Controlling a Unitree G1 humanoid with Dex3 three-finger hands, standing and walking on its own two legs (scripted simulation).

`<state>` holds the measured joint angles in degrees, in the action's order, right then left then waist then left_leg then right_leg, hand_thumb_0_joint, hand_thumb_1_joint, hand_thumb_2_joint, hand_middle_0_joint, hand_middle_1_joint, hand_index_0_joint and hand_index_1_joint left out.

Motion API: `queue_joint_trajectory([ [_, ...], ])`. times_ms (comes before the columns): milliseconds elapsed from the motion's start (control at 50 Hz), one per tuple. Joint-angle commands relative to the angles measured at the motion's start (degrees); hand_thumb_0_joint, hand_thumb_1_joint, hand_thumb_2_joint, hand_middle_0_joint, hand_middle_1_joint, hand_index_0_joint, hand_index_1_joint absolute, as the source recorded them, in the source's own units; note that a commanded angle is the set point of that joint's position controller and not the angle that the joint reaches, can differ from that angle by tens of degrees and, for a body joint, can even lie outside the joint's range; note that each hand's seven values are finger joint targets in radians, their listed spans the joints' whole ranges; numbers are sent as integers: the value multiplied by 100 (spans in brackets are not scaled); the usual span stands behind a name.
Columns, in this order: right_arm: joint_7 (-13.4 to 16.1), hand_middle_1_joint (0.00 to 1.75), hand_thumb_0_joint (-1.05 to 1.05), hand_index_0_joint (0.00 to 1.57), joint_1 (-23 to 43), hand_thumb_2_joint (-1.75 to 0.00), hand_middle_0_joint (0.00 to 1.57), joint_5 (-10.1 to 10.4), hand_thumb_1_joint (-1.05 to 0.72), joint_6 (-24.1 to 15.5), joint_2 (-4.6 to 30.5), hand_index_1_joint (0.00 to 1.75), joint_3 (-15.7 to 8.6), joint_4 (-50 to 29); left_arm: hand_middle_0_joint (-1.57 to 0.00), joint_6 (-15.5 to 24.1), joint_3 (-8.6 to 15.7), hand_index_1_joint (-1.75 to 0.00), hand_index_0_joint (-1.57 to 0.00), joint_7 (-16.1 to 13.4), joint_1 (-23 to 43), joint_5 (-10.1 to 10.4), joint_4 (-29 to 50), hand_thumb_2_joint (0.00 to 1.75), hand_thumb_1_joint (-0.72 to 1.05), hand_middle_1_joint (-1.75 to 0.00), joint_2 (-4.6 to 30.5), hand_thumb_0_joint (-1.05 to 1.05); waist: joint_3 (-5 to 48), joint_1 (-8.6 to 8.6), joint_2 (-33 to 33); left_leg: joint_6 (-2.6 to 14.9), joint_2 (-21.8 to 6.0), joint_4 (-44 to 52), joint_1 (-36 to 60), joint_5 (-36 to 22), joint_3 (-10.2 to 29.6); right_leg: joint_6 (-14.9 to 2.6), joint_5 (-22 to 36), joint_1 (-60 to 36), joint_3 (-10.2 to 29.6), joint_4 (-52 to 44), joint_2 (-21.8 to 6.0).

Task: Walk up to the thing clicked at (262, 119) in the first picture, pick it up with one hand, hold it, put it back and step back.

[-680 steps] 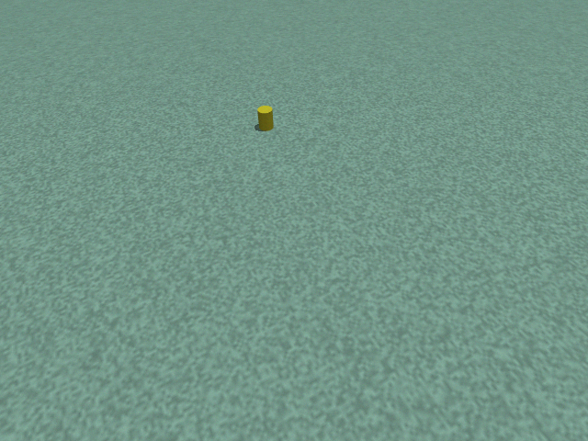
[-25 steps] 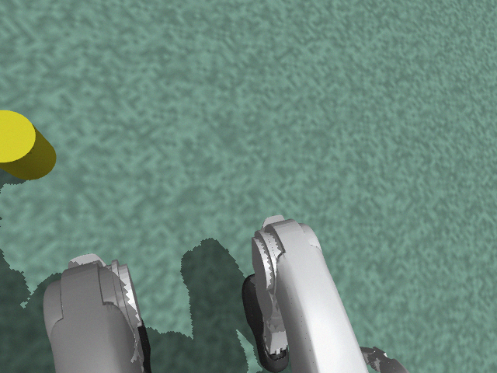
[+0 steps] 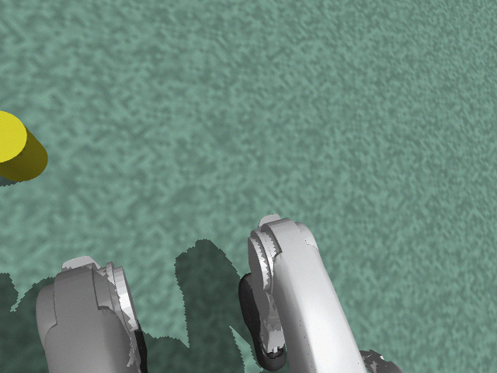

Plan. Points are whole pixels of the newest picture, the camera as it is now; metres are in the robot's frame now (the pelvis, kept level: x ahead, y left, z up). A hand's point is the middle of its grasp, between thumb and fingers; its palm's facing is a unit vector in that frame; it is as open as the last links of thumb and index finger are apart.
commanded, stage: rise first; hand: left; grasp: from above
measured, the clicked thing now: (8, 148) +0.52 +0.32 -0.27
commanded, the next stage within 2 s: none
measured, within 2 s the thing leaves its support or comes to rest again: neither
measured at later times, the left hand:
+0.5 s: hand out of the picture +0.47 +0.36 -0.16, palm faces -0.45 -0.08 -0.89, open 14.1 cm
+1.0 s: hand out of the picture +0.47 +0.35 -0.15, palm faces -0.45 -0.08 -0.89, open 14.1 cm
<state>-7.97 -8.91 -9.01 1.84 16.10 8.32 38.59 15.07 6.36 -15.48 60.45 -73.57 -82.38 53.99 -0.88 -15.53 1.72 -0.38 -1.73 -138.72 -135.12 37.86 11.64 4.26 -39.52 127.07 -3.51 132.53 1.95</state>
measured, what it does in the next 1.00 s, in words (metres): stands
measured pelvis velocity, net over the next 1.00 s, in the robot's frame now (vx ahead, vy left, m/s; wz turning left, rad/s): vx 0.00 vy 0.00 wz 0.00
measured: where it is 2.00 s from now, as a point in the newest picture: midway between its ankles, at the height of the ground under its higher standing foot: (203, 358)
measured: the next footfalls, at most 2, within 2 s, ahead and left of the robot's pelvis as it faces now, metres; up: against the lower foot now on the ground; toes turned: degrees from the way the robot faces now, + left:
none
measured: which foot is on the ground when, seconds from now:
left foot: down 0.00-1.00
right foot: down 0.00-1.00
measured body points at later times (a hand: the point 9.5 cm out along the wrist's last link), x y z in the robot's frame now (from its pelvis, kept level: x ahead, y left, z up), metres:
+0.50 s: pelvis +0.00 +0.00 +0.00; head +0.25 +0.10 +0.36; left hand +0.49 +0.36 -0.11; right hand +0.06 -0.27 -0.09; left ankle +0.07 +0.13 -0.29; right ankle +0.11 -0.14 -0.29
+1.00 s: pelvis +0.00 +0.00 +0.00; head +0.24 +0.09 +0.37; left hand +0.49 +0.35 -0.10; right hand +0.06 -0.27 -0.09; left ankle +0.07 +0.13 -0.29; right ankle +0.11 -0.14 -0.29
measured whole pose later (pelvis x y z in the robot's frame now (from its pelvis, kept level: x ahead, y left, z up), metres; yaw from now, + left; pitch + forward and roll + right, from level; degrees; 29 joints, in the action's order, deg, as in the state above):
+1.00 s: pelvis +0.00 +0.00 +0.00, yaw +0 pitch +33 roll -11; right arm -8.1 -8.7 -8.3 1.2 16.2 8.2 37.8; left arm 14.4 5.7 -14.8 59.8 -72.9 -81.3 52.7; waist -0.4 -15.4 1.4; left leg -0.4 -1.6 -138.0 -134.8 37.2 11.5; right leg 4.4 -38.8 127.0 -3.4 132.0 1.9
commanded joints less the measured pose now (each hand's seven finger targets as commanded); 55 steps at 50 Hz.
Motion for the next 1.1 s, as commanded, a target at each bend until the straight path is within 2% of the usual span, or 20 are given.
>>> queue_joint_trajectory([
  [0,102,30,0,20,-1209,-90,20,30,-90,-1,1581,30,-519,-10,-6,-25,196,-105,-6,-214,1750,117,906,103,-58,-105,1568,0,3999,-56,-2323,121,34,1446,3466,-1072,-612,-572,1403,-1565,-753,-1169,123],
  [60,92,30,0,20,-1214,-90,20,23,-91,-22,1565,30,-501,12,-6,-49,79,-106,-6,-210,1766,128,850,102,-57,-106,1417,0,3823,-116,-2170,156,30,1387,3376,-1030,-638,-558,1397,-1536,-733,-1229,127],
  [120,97,30,0,20,-1178,-90,20,42,-91,-35,1582,30,-519,-17,-6,-39,226,-105,-6,-246,1864,110,997,102,-57,-105,1691,0,3992,-28,-2441,116,33,1446,3456,-953,-631,-583,1318,-1515,-732,-1162,116],
  [160,93,30,0,20,-1201,-90,20,28,-91,-37,1557,30,-527,-19,-6,-62,153,-106,-6,-239,1776,75,955,102,-58,-106,1521,0,4096,-67,-2311,141,31,1390,3497,-1031,-654,-564,1376,-1569,-735,-1212,140],
  [200,95,30,0,20,-1182,-90,20,49,-91,-54,1560,30,-529,-43,-6,-85,128,-106,-6,-244,1829,143,836,101,-57,-106,1455,0,3792,-137,-2232,135,28,1451,3353,-860,-612,-570,1264,-1427,-739,-1211,115],
  [260,110,30,0,20,-1167,-90,20,48,-90,-50,1589,30,-518,-63,-7,-100,197,-105,-6,-239,1789,80,912,103,-58,-104,1621,0,3906,-48,-2325,126,38,1493,3371,-795,-614,-573,1200,-1474,-751,-1209,106],
  [300,88,30,0,20,-1190,-90,20,41,-91,-61,1562,30,-518,-68,-7,-116,60,-105,-6,-196,1710,110,753,103,-58,-105,1344,0,3749,-140,-2224,128,41,1515,3332,-750,-598,-581,1172,-1430,-756,-1225,103],
  [360,103,30,0,20,-1197,-90,20,71,-91,-70,1578,30,-522,-71,-6,-102,168,-106,-6,-191,1795,124,946,103,-58,-106,1611,0,3997,-38,-2286,134,45,1467,3383,-861,-641,-580,1254,-1585,-718,-1237,120],
  [420,96,30,0,20,-1223,-90,20,55,-91,-67,1564,30,-520,-50,-7,-106,121,-106,-7,-173,1921,134,1074,101,-56,-106,1521,0,4094,-119,-2279,151,39,1388,3413,-1042,-660,-559,1426,-1637,-711,-1240,127],
  [460,96,30,0,20,-1227,-90,20,71,-91,-75,1564,30,-518,-76,-7,-129,165,-106,-7,-168,1801,152,919,101,-57,-106,1560,0,3847,-111,-2260,147,38,1432,3343,-982,-648,-557,1363,-1578,-716,-1253,111],
  [520,85,30,0,20,-1239,-90,20,75,-91,-63,1574,30,-511,-69,-7,-130,172,-106,-7,-127,1667,118,966,102,-58,-106,1597,0,4020,-26,-2398,119,39,1455,3540,-1126,-633,-579,1428,-1591,-715,-1195,108],
  [600,76,30,0,20,-1236,-90,20,96,-91,-42,1566,30,-557,-90,-6,-139,89,-106,-6,-92,1762,175,1181,102,-57,-106,1399,0,4106,-68,-2433,106,31,1533,3657,-1148,-595,-586,1443,-1544,-745,-1202,103],
  [660,71,30,0,20,-1212,-90,20,114,-91,-48,1578,30,-566,-96,-7,-170,36,-106,-6,-42,1553,205,938,103,-58,-106,1290,0,3804,-77,-2302,109,23,1553,3551,-996,-557,-591,1320,-1361,-750,-1196,99],
  [720,62,30,0,20,-1204,-90,20,106,-91,-43,1569,30,-547,-127,-7,-147,150,-105,-7,-57,1611,197,1078,103,-58,-105,1433,0,3909,-14,-2371,103,36,1565,3595,-1033,-566,-596,1349,-1443,-736,-1183,80],
  [760,58,30,0,20,-1229,-90,20,99,-91,-44,1559,30,-528,-120,-7,-115,106,-106,-7,-69,1748,203,1172,104,-58,-105,1359,0,3977,-119,-2301,128,44,1485,3515,-1057,-606,-574,1393,-1550,-720,-1221,91],
  [820,63,30,0,20,-1219,-90,20,98,-91,-53,1534,30,-531,-98,-7,-84,189,-106,-7,-104,1731,197,1176,104,-57,-106,1515,0,4106,-29,-2302,150,58,1447,3417,-1014,-696,-563,1368,-1682,-681,-1286,117],
  [900,70,30,0,20,-1234,-90,20,74,-91,-68,1518,30,-503,-73,-7,-85,94,-106,-6,-122,1763,174,960,104,-58,-105,1412,0,3887,-133,-2104,172,59,1428,3142,-843,-699,-552,1246,-1684,-687,-1334,133],
  [940,82,30,0,20,-1221,-90,20,88,-91,-88,1540,30,-536,-64,-7,-95,111,-106,-7,-131,1766,180,1035,103,-57,-106,1435,0,3928,-57,-2183,143,45,1504,3352,-792,-659,-580,1171,-1550,-718,-1304,124],
  [1040,89,30,0,20,-1193,-90,20,90,-90,-86,1563,30,-507,-102,-7,-125,110,-105,-7,-133,1853,175,1008,104,-57,-105,1439,0,3943,-88,-2336,112,53,1557,3405,-846,-622,-592,1222,-1500,-736,-1222,99],
  [1080,86,30,0,20,-1217,-90,20,81,-90,-90,1542,30,-500,-104,-7,-149,62,-105,-6,-107,1657,155,813,103,-58,-105,1373,0,3813,-131,-2132,150,57,1476,3277,-839,-666,-571,1233,-1588,-723,-1294,110],
])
